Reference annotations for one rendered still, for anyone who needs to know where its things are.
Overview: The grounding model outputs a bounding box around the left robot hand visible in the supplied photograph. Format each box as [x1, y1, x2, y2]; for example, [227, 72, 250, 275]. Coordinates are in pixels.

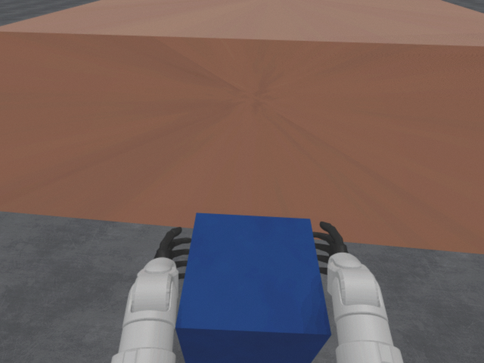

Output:
[154, 227, 191, 279]

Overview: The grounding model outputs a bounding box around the robot right forearm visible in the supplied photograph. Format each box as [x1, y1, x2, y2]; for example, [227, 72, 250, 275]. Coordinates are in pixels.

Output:
[327, 253, 404, 363]

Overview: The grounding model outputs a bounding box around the robot left forearm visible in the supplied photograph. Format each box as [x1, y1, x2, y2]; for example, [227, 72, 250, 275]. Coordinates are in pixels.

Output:
[111, 257, 178, 363]

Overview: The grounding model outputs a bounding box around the carton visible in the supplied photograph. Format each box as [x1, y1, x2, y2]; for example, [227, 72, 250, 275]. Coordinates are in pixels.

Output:
[175, 213, 331, 363]

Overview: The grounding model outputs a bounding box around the right robot hand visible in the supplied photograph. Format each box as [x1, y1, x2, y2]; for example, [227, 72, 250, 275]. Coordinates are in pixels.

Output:
[312, 222, 348, 275]

